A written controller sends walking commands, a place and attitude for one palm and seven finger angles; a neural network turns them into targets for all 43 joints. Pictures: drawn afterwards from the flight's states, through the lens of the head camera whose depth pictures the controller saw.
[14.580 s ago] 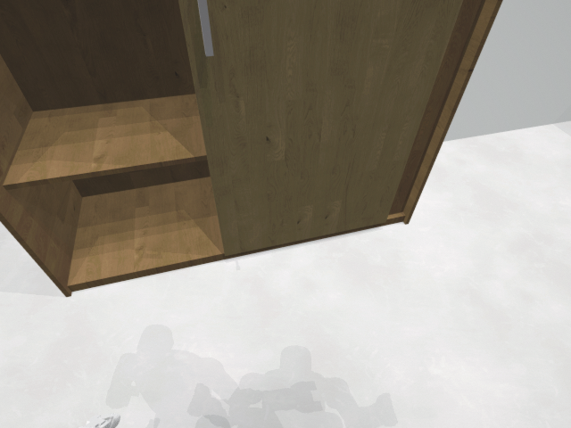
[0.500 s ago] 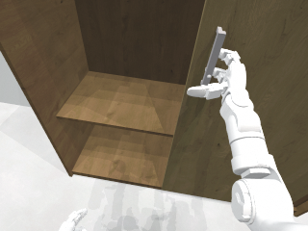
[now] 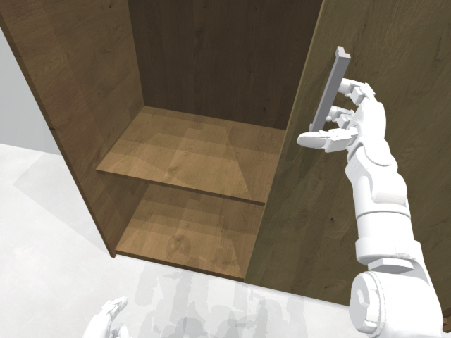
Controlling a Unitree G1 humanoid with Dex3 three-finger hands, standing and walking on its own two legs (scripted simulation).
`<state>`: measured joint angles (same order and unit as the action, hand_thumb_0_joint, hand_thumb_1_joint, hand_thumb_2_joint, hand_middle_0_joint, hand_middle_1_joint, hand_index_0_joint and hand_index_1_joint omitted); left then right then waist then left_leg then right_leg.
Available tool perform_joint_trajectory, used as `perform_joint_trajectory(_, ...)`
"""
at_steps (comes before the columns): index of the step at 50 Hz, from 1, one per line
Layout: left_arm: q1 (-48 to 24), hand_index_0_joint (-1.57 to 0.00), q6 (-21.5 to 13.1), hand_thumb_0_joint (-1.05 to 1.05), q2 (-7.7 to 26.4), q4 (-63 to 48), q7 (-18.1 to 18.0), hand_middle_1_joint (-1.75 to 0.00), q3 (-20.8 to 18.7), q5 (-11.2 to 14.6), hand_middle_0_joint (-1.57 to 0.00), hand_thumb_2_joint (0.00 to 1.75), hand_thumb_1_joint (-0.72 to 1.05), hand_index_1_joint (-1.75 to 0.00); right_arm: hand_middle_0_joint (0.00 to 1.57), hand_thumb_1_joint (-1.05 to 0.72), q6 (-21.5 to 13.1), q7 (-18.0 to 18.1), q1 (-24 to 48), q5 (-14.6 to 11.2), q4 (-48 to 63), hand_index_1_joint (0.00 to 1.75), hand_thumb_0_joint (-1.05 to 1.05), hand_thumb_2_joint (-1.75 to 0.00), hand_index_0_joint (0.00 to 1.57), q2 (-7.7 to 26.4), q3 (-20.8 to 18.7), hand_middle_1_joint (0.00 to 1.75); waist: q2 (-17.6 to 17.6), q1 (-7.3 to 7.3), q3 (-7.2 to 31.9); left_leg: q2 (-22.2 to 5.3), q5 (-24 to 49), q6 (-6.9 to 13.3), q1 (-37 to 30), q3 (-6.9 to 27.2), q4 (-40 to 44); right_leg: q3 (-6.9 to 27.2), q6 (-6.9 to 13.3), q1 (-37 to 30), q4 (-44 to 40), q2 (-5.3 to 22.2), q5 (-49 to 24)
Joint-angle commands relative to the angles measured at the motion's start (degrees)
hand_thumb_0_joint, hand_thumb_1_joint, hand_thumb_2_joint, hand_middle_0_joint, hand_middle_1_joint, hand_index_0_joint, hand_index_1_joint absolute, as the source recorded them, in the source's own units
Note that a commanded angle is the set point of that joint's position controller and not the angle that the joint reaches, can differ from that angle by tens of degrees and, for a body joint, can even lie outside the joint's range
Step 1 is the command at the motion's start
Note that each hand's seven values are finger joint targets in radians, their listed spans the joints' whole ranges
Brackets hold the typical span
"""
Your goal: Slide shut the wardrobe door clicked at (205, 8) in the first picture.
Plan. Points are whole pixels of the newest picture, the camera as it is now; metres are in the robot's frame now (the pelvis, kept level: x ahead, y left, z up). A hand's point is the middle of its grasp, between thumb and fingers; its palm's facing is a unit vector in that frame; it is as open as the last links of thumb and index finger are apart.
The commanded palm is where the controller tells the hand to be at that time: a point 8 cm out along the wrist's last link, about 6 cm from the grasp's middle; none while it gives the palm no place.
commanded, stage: move the hooked fingers beside the handle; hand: right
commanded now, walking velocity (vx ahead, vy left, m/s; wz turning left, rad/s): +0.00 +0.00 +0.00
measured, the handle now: (324, 99) +0.50 -0.13 +0.22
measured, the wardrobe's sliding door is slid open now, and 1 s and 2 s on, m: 0.62 0.62 0.62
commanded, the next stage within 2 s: feel for the door with the fingertips in 1.82 s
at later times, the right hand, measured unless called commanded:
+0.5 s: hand (350, 125) +0.42 -0.16 +0.22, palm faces +0.15 +0.99 +0.03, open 14.0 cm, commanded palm +0.39 -0.22 +0.21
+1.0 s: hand (370, 122) +0.43 -0.19 +0.23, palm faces +0.14 +0.99 +0.03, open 14.0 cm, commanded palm +0.40 -0.24 +0.21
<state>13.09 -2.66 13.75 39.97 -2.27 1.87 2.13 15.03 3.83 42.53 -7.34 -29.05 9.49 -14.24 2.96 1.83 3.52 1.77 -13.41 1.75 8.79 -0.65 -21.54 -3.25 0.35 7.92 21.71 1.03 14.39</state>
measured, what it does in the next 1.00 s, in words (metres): stands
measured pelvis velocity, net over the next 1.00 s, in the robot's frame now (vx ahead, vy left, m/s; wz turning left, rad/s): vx -0.03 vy -0.02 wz -0.01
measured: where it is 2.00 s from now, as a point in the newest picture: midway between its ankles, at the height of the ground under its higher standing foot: outside the picture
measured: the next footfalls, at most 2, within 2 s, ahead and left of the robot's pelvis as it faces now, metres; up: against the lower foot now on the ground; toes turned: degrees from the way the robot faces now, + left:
none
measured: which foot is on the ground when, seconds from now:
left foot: down 0.00-1.00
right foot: down 0.00-1.00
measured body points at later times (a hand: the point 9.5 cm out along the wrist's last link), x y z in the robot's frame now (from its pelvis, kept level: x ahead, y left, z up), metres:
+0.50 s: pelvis -0.03 -0.01 +0.00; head -0.04 +0.00 +0.45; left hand +0.11 +0.22 -0.11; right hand +0.41 -0.21 +0.22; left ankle -0.02 +0.10 -0.74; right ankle -0.03 -0.11 -0.74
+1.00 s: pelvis -0.03 -0.02 +0.00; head -0.03 -0.01 +0.45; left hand +0.07 +0.23 -0.11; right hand +0.41 -0.24 +0.23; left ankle -0.02 +0.10 -0.74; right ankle -0.03 -0.11 -0.74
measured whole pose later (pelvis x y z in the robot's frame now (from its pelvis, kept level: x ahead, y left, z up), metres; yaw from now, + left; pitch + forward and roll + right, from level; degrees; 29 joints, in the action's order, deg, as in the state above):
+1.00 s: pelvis -0.03 -0.02 +0.00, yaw -1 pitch +2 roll +1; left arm 18.0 -10.1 14.8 42.7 -2.6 2.0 3.0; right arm 5.8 -1.0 50.4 -6.4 -44.0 18.1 -16.8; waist 1.6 2.7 2.5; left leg 0.5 -11.8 0.4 13.1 -1.0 -23.0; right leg -2.9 1.8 13.3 25.0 -0.2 13.6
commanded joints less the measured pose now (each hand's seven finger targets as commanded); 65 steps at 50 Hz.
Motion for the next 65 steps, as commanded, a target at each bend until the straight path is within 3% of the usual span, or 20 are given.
perform_joint_trajectory(1,-5.9,-0.20,-2.0,0.00,6.1,-8.8,-1.0,-0.30,-1.8,0.1,-0.20,0.90,0.90,-0.30,0.30,0.50,-4.4,0.3,23.1,0.9,14.9,1.20,0.00,-0.30,0.30,17.8,-5.6,1.20,-7.8,-3.96,17.6,-2.4,34.6,-1.0,-11.9,0.3,-1.0,0.3,2.2,-2.3,0.7,-1.2,-24.2)
perform_joint_trajectory(7,-4.9,-0.20,-2.8,0.00,6.1,-8.1,-1.5,-0.30,-1.9,1.0,-0.20,0.90,0.90,-0.30,0.30,0.50,-3.7,-2.9,30.3,0.7,15.1,1.20,0.00,-0.30,0.30,10.6,3.3,1.20,-1.0,0.06,14.9,-1.8,26.5,-0.4,-5.1,0.0,0.7,0.9,2.4,-6.2,1.4,-0.9,-20.9)
perform_joint_trajectory(9,-4.4,-0.20,-3.8,0.00,6.6,-7.8,-1.8,-0.30,-2.0,1.0,-0.20,0.90,0.90,-0.30,0.30,0.50,-4.3,-4.1,33.3,-0.5,15.8,1.20,0.00,-0.30,0.30,11.2,3.2,1.20,-0.7,0.63,16.9,-1.5,24.7,-0.2,-4.2,0.0,0.7,1.9,2.3,-8.0,1.8,-0.8,-20.6)
perform_joint_trajectory(12,-4.5,-0.20,-5.3,0.00,6.4,-6.7,-2.0,-0.30,-1.8,1.3,-0.20,0.90,0.90,-0.30,0.30,0.50,-5.3,-5.2,36.5,-2.1,15.2,1.20,0.00,-0.30,0.30,6.2,7.6,1.20,-0.1,1.98,16.4,-1.2,21.1,-0.1,-0.8,-0.5,0.9,3.2,2.0,-9.5,2.1,-0.7,-19.0)
perform_joint_trajectory(16,-4.0,-0.20,-5.7,0.00,8.0,-4.3,-1.9,-0.30,-1.6,1.4,-0.20,0.90,0.90,-0.30,0.30,0.50,-4.0,-3.3,34.0,-2.9,3.0,1.20,0.00,-0.30,0.30,14.4,0.6,1.20,-6.9,-0.32,11.2,-1.4,14.6,-0.2,0.7,-0.5,2.1,3.9,1.9,-2.7,1.1,-1.3,-12.5)
perform_joint_trajectory(17,-3.7,-0.20,-5.3,0.00,7.2,-4.1,-2.2,-0.30,-1.1,1.1,-0.20,0.90,0.90,-0.30,0.30,0.50,-4.0,-2.9,33.8,-2.0,1.0,1.20,0.00,-0.30,0.30,12.4,1.2,1.20,-6.7,0.62,9.3,-1.5,11.7,-0.5,1.6,-0.5,2.0,3.6,2.0,-1.7,0.4,-0.9,-10.0)
perform_joint_trajectory(19,-3.1,-0.20,-5.2,0.00,7.3,-3.9,-2.2,-0.30,-0.9,0.9,-0.20,0.90,0.90,-0.30,0.30,0.50,-4.4,-1.5,34.7,-0.6,-3.1,1.20,0.00,-0.30,0.30,16.0,-1.5,1.20,-7.4,-0.16,8.5,-1.8,9.3,-0.5,2.0,-0.2,2.0,3.8,2.1,0.5,0.0,-0.9,-8.1)
perform_joint_trajectory(24,-1.8,-0.20,-5.6,0.00,6.7,-5.7,-2.0,-0.30,-0.9,0.2,-0.20,0.90,0.90,-0.30,0.30,0.50,-10.2,-0.4,40.5,2.2,-0.1,1.20,0.00,-0.30,0.30,23.7,-5.9,1.20,-3.8,-1.17,17.3,-2.1,14.2,-0.3,-3.4,1.0,0.1,3.2,2.1,-0.5,0.6,-0.9,-11.9)
perform_joint_trajectory(26,-1.7,-0.20,-6.5,0.00,7.0,-6.5,-1.4,-0.30,-1.4,0.5,-0.20,0.90,0.90,-0.30,0.30,0.50,-12.6,-1.5,40.1,1.8,1.8,1.20,0.00,-0.30,0.30,23.5,-4.6,1.20,-3.0,-1.87,20.9,-2.0,18.0,0.2,-5.6,0.9,-0.5,3.4,1.9,-1.7,0.9,-0.9,-15.6)
perform_joint_trajectory(27,-0.7,-0.20,-6.7,0.00,6.7,-6.4,-1.5,-0.30,-1.4,0.4,-0.20,0.90,0.90,-0.30,0.30,0.50,-13.6,-2.2,38.9,2.1,1.9,1.20,0.00,-0.30,0.30,21.8,-4.4,1.20,-3.4,-0.75,21.1,-1.6,18.7,0.0,-5.2,0.8,-0.8,3.0,2.0,-3.4,1.0,-0.3,-16.2)
perform_joint_trajectory(35,1.7,-0.20,-8.3,0.00,8.2,-5.3,-1.5,-0.30,-2.0,1.7,-0.20,0.90,0.90,-0.30,0.30,0.50,-10.2,-7.8,35.4,-0.5,-4.6,1.20,0.00,-0.30,0.30,14.9,0.7,1.20,-1.6,0.78,11.1,-1.1,10.8,0.3,2.8,-0.5,1.5,4.0,1.8,-2.0,-0.2,0.2,-10.1)
perform_joint_trajectory(39,2.4,-0.20,-9.4,0.00,8.5,-4.6,-1.4,-0.30,-2.3,1.3,-0.20,0.90,0.90,-0.30,0.30,0.50,-11.9,-6.3,40.6,-1.0,0.1,1.20,0.00,-0.30,0.30,17.3,-0.8,1.20,-1.6,1.22,13.3,-0.9,8.7,0.1,3.6,-0.4,1.4,5.0,1.7,-3.3,0.0,0.3,-9.2)
perform_joint_trajectory(41,1.9,-0.20,-10.2,0.00,9.3,-4.3,-0.9,-0.30,-2.5,1.5,-0.20,0.90,0.90,-0.30,0.30,0.50,-12.9,-5.2,42.2,-1.4,1.5,1.20,0.00,-0.30,0.30,21.2,-2.3,1.20,-1.5,0.00,15.1,-1.0,9.5,0.4,2.9,-0.4,1.2,5.5,1.5,-3.5,0.5,0.1,-11.2)
perform_joint_trajectory(42,2.8,-0.20,-10.2,0.00,8.4,-4.0,-1.1,-0.30,-2.3,1.0,-0.20,0.90,0.90,-0.30,0.30,0.50,-13.7,-5.0,42.0,-0.7,2.1,1.20,0.00,-0.30,0.30,19.1,-2.0,1.20,-1.4,1.11,16.0,-0.7,9.4,0.0,3.2,-0.3,0.7,5.3,1.5,-4.9,0.5,0.5,-10.9)
perform_joint_trajectory(43,2.9,-0.20,-10.3,0.00,8.7,-3.7,-1.3,-0.30,-2.3,0.9,-0.20,0.90,0.90,-0.30,0.30,0.50,-14.5,-4.5,43.9,-0.2,2.9,1.20,0.00,-0.30,0.30,22.1,-3.7,1.20,-1.7,1.03,16.2,-0.8,9.4,-0.1,2.9,-0.2,0.9,5.3,1.5,-4.7,0.4,0.5,-10.7)
perform_joint_trajectory(46,2.2,-0.20,-10.9,0.00,9.7,-3.7,-0.5,-0.30,-2.6,1.2,-0.20,0.90,0.90,-0.30,0.30,0.50,-13.9,-4.1,42.1,-0.1,-0.1,1.20,0.00,-0.30,0.30,26.2,-5.1,1.20,-1.9,-1.21,17.8,-1.3,12.5,0.4,0.5,-0.2,0.7,5.2,1.3,-2.9,0.9,-0.4,-14.0)
perform_joint_trajectory(48,3.0,-0.20,-10.2,0.00,8.5,-3.8,-0.9,-0.30,-2.1,0.8,-0.20,0.90,0.90,-0.30,0.30,0.50,-13.5,-4.9,39.3,1.5,-1.4,1.20,0.00,-0.30,0.30,22.4,-3.8,1.20,1.6,0.08,16.1,-0.9,13.0,0.3,1.7,-0.2,0.1,4.3,1.0,-4.2,0.7,0.2,-14.0)
perform_joint_trajectory(52,4.1,-0.20,-9.6,0.00,8.8,-3.8,-0.7,-0.30,-2.3,1.1,-0.20,0.90,0.90,-0.30,0.30,0.50,-10.5,-6.5,33.4,0.6,-9.6,1.20,0.00,-0.30,0.30,18.5,-2.7,1.20,-4.0,0.48,12.7,-0.9,15.5,0.3,1.7,-0.7,-0.2,3.6,1.6,-1.3,1.1,0.4,-14.6)
perform_joint_trajectory(56,3.3,-0.20,-9.3,0.00,9.6,-5.0,-0.3,-0.30,-2.7,1.3,-0.20,0.90,0.90,-0.30,0.30,0.50,-10.5,-7.6,32.2,-1.4,-5.7,1.20,0.00,-0.30,0.30,20.5,-4.1,1.20,-5.1,-1.00,16.2,-1.1,20.1,0.4,-0.8,-0.5,-0.7,3.4,1.6,-1.6,2.2,0.0,-18.8)
perform_joint_trajectory(65,1.0,-0.20,-8.7,0.00,8.2,-6.3,-0.7,-0.30,-2.4,0.9,-0.20,0.90,0.90,-0.30,0.30,0.50,-11.9,-6.4,34.5,-0.6,10.2,1.20,0.00,-0.30,0.30,21.7,-4.6,1.20,-0.5,-0.42,19.2,-0.8,22.7,0.1,-2.0,-0.3,-1.2,3.5,1.7,-6.7,3.1,0.1,-22.7)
